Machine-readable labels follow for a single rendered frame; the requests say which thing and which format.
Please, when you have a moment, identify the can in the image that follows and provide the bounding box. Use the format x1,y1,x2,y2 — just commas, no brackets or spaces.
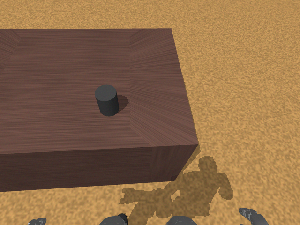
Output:
95,85,119,116

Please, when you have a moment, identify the left robot foot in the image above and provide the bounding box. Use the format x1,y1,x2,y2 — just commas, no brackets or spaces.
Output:
119,213,128,225

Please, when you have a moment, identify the right robot hand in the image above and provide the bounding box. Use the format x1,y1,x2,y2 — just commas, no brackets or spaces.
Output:
239,208,269,225

